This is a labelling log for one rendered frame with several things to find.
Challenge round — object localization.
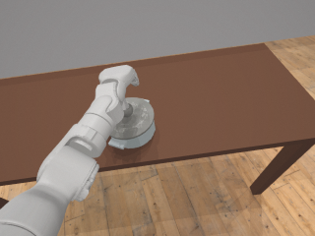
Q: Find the robot left upper arm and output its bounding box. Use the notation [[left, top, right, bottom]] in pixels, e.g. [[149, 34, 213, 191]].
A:
[[0, 144, 99, 236]]

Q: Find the left robot hand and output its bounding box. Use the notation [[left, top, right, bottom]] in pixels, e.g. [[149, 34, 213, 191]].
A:
[[98, 65, 140, 111]]

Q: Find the pot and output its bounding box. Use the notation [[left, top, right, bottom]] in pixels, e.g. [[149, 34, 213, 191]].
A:
[[108, 99, 156, 149]]

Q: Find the table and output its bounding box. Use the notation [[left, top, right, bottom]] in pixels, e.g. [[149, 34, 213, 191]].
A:
[[0, 43, 315, 209]]

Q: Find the knob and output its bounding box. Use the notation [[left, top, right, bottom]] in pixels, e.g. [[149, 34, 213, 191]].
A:
[[123, 103, 134, 118]]

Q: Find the lid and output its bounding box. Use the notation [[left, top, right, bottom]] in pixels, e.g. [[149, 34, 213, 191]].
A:
[[110, 97, 155, 140]]

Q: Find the robot left forearm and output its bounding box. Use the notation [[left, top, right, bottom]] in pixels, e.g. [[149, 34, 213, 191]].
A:
[[36, 77, 126, 183]]

